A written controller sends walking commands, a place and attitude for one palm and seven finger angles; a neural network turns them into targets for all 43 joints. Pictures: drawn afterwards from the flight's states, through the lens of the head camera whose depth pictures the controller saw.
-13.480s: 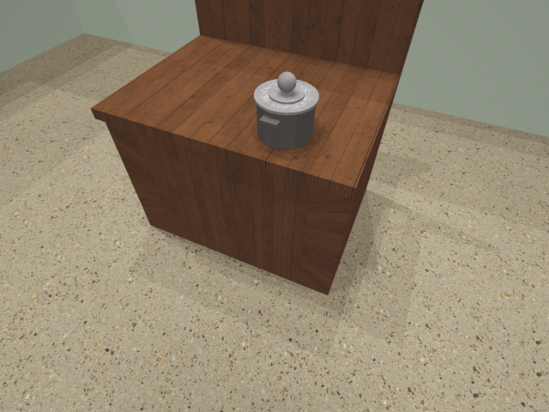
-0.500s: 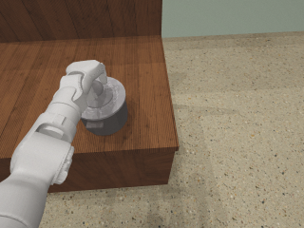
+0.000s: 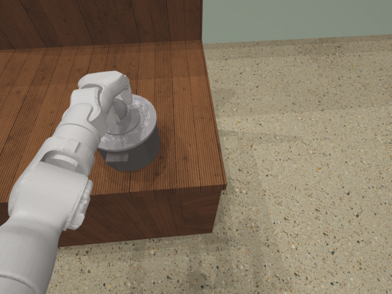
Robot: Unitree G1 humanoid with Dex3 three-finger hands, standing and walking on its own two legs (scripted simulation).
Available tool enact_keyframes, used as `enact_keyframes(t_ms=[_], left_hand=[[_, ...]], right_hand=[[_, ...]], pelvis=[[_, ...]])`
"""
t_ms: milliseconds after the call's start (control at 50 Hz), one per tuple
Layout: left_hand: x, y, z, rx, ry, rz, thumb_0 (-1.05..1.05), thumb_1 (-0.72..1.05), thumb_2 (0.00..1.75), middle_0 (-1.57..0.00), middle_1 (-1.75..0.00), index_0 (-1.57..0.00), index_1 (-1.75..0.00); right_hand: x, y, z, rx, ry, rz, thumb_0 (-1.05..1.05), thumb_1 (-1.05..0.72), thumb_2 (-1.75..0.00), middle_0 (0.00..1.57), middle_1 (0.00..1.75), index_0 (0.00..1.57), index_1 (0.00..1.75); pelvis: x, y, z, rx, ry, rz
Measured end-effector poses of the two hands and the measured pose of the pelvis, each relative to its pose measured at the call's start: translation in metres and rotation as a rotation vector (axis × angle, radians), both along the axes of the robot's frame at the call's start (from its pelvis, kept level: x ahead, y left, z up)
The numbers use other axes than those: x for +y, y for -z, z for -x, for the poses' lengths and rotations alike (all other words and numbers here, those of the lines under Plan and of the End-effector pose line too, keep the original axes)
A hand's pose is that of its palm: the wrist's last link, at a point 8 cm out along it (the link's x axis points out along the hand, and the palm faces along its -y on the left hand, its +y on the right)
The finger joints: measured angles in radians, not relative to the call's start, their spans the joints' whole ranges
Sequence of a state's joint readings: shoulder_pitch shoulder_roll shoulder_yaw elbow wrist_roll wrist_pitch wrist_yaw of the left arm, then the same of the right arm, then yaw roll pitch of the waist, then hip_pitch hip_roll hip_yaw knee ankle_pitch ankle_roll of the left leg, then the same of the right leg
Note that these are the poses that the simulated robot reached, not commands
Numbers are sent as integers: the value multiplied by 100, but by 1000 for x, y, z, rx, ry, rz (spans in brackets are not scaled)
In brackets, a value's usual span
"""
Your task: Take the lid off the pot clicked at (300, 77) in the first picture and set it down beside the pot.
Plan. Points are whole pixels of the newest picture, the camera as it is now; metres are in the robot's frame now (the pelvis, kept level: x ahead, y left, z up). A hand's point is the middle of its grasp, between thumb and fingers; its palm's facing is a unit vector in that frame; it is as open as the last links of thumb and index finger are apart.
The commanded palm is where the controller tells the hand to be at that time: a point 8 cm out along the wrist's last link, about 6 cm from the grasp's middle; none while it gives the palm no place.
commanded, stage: lift the lid straight up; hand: left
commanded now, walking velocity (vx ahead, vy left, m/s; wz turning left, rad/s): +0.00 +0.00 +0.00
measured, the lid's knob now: (116, 109) +0.53 +0.14 +0.05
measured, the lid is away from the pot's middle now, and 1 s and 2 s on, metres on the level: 0.00 0.00 0.01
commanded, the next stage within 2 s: move the lid sideways beside the pot in 1.86 s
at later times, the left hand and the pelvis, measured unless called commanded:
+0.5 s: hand (103, 98) +0.50 +0.15 +0.11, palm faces -0.37 -0.06 -0.93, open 8.1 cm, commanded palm +0.51 +0.15 +0.18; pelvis +0.01 +0.00 +0.00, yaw +0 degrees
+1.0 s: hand (101, 86) +0.49 +0.14 +0.15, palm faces -0.32 -0.04 -0.95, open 8.1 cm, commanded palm +0.51 +0.14 +0.22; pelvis +0.00 +0.00 +0.01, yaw +1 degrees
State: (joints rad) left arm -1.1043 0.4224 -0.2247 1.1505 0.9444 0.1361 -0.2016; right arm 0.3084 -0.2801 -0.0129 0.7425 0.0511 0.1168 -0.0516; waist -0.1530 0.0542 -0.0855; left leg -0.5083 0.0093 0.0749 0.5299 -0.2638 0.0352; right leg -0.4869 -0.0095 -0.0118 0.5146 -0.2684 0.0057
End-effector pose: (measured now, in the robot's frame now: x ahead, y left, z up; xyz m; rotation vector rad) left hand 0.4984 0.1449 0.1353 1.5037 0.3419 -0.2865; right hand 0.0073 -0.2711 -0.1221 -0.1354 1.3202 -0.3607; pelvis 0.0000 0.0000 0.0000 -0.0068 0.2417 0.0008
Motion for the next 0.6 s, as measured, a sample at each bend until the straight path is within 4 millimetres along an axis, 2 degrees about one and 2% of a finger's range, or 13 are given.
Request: enact_keyframes(t_ms=[180,300,600], left_hand=[[-2,-2,-1,1,16,-4,0,24,74,-58,-98,-56,-99],[0,-12,-4,-32,12,7,1,24,73,-58,-98,-57,-99],[9,-36,-3,-30,-1,2,0,24,73,-58,-98,-57,-98]], right_hand=[[4,-1,8,-2,15,1,0,-91,-90,20,29,20,30],[7,-1,4,-22,10,-6,0,-91,-90,20,29,20,30],[6,-3,-32,-85,-42,-15,0,-91,-90,20,29,20,30]], pelvis=[[2,-2,-2,-10,1,1],[3,-3,-5,-12,3,0],[4,-5,-10,-31,-10,-1]])
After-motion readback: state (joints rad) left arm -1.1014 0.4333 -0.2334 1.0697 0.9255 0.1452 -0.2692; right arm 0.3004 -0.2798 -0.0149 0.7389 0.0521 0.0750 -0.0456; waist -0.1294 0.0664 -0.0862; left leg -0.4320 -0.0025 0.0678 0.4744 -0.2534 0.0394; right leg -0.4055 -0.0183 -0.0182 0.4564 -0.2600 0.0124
